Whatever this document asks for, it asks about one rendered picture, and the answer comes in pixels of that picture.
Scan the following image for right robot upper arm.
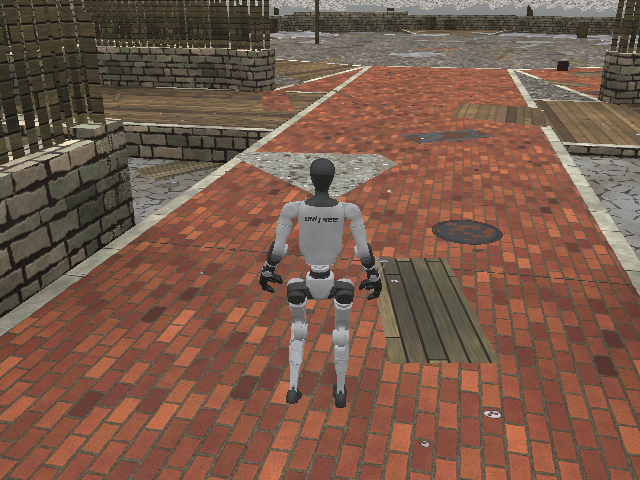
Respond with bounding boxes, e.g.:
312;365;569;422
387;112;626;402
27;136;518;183
342;202;370;259

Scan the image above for right robot shin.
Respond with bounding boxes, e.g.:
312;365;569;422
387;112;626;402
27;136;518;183
334;330;349;394

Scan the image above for robot right hand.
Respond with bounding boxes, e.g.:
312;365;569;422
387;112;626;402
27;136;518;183
359;278;382;300

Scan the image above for robot right forearm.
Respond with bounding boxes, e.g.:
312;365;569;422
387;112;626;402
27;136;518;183
360;243;380;282

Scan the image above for robot shin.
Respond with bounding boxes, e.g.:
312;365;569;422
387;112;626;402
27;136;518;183
289;323;305;392
334;330;349;394

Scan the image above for robot left hand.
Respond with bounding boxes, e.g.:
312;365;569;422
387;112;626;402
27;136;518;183
259;273;283;293

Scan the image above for robot left forearm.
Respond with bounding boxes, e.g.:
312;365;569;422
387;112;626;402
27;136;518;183
262;241;282;277

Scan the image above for left robot upper arm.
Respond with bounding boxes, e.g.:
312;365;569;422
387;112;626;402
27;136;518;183
272;201;301;257

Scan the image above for left robot shin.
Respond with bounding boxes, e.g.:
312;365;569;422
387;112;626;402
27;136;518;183
289;323;305;392

